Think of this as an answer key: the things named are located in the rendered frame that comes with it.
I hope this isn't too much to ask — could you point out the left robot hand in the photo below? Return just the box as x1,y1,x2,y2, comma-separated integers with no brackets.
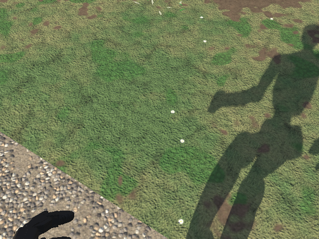
13,210,75,239

